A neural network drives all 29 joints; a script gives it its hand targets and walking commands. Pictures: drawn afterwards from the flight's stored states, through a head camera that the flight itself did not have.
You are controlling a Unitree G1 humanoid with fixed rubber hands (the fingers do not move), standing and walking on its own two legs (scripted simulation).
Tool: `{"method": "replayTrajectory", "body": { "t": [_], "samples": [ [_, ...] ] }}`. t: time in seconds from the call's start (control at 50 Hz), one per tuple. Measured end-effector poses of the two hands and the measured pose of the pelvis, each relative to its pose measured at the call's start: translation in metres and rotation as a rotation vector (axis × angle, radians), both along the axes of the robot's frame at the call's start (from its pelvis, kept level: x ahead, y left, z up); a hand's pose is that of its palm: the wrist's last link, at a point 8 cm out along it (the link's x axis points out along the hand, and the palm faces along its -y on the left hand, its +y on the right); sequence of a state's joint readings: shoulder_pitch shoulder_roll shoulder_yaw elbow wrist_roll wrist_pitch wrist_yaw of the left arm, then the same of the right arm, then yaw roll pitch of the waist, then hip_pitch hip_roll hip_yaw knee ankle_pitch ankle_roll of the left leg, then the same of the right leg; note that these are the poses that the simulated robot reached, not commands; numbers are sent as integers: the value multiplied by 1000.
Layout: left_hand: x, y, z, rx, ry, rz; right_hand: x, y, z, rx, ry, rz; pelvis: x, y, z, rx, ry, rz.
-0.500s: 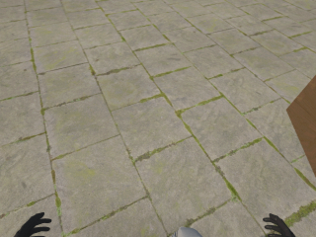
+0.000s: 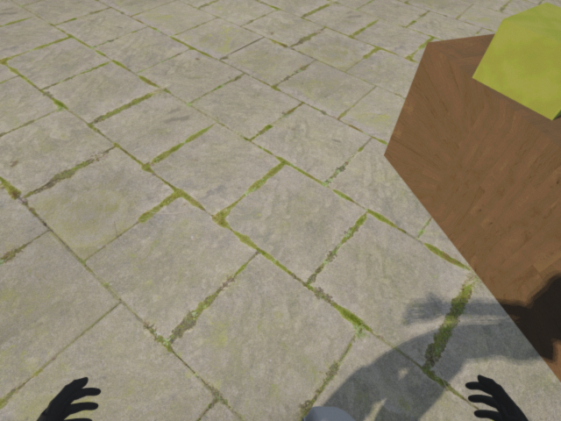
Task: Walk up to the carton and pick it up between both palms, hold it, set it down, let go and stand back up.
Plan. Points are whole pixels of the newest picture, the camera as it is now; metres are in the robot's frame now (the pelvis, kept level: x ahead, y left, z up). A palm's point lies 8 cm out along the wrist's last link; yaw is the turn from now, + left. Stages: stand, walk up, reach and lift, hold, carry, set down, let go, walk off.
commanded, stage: walk up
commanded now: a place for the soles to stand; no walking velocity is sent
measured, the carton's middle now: (549, 58) +1.17 -0.90 -0.05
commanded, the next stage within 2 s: none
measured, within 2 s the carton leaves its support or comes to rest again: neither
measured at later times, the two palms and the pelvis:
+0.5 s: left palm (123, 283) +0.34 +0.27 -0.09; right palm (487, 376) +0.20 -0.33 -0.09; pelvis +0.16 +0.01 -0.01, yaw -19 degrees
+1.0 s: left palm (212, 153) +0.67 +0.16 -0.08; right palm (460, 376) +0.20 -0.29 -0.10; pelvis +0.34 +0.01 -0.01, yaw -42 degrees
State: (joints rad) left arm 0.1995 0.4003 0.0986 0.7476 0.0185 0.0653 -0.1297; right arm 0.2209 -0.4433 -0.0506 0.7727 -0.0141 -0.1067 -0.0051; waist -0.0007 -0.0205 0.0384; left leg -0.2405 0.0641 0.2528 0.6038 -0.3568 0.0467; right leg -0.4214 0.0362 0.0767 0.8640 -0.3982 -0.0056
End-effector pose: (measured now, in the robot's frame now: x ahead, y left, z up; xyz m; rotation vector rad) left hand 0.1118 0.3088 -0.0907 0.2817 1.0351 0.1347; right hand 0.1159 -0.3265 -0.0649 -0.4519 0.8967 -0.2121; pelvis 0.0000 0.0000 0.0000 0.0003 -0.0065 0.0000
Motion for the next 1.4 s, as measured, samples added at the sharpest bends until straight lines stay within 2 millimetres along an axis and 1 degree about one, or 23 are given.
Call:
{"method": "replayTrajectory", "body": {
  "t": [0.06, 0.12, 0.2, 0.24, 0.26, 0.3, 0.38, 0.44, 0.5, 0.54, 0.58, 0.64, 0.7, 0.78, 0.88, 0.98, 1.04, 1.08, 1.12, 1.2, 1.28, 1.34, 1.4],
  "samples": [
    [53, -1, 10, 15, -37, -90, -11, -5, 1, 0, 5, -73, 16, 4, 2, 9, -4, -71],
    [107, -10, 19, 26, -84, -168, -17, -7, -7, 14, 10, -137, 35, 5, -1, 22, -12, -132],
    [175, -33, 25, 37, -139, -261, -17, -12, -24, 41, 13, -212, 62, 1, -10, 44, -18, -206],
    [202, -44, 23, 44, -167, -289, -12, -15, -38, 56, 27, -234, 76, -3, -19, 36, -17, -226],
    [211, -48, 22, 44, -181, -289, -8, -15, -44, 66, 37, -239, 83, -4, -21, 14, -17, -228],
    [220, -52, 20, 48, -182, -281, 7, -12, -47, 93, 35, -238, 96, -7, -22, -4, -17, -234],
    [216, -48, 10, 72, -89, -276, 47, -10, -36, 118, -46, -252, 122, -5, -15, -5, -18, -280],
    [217, -41, 3, 75, -27, -277, 68, -9, -30, 111, -70, -265, 142, -1, -13, -7, -13, -303],
    [228, -36, -4, 65, 10, -288, 82, -3, -28, 103, -68, -287, 164, 6, -13, -13, -8, -326],
    [242, -32, -9, 57, 30, -303, 92, 3, -27, 96, -70, -309, 182, 14, -14, -19, -9, -348],
    [262, -27, -14, 46, 39, -322, 102, 10, -26, 86, -67, -331, 200, 23, -15, -29, -5, -370],
    [305, -27, -22, 37, 36, -379, 111, 22, -22, 67, -78, -381, 228, 35, -18, -22, -5, -424],
    [357, -35, -18, 44, 1, -448, 103, 31, -17, 53, -53, -447, 250, 41, -15, -17, -3, -483],
    [425, -52, -4, 56, -57, -550, 89, 38, -5, 40, -14, -535, 277, 39, -6, -7, -7, -556],
    [494, -89, 12, 63, -116, -655, 80, 43, -7, 53, 13, -628, 307, 31, -3, 11, -17, -638],
    [547, -142, 16, 59, -150, -751, 82, 40, -25, 86, 22, -710, 335, 14, -10, 38, -16, -717],
    [568, -173, 11, 52, -176, -785, 87, 33, -43, 111, 46, -746, 352, 0, -21, 15, -12, -743],
    [575, -181, 9, 44, -193, -771, 102, 28, -49, 129, 51, -749, 363, -8, -23, -18, -8, -740],
    [576, -180, 5, 56, -167, -762, 123, 18, -46, 129, 17, -751, 375, -14, -21, -22, -11, -748],
    [576, -165, -3, 100, -92, -749, 163, -3, -37, 103, -52, -752, 399, -20, -19, -23, -7, -771],
    [586, -151, -13, 115, -37, -748, 194, -11, -31, 87, -68, -755, 426, -22, -20, -36, 4, -785],
    [605, -146, -21, 113, -6, -758, 214, -10, -28, 71, -66, -770, 452, -22, -22, -53, 9, -801],
    [637, -153, -31, 104, 7, -794, 230, -4, -26, 51, -73, -801, 480, -19, -26, -48, 7, -837]
  ]
}}
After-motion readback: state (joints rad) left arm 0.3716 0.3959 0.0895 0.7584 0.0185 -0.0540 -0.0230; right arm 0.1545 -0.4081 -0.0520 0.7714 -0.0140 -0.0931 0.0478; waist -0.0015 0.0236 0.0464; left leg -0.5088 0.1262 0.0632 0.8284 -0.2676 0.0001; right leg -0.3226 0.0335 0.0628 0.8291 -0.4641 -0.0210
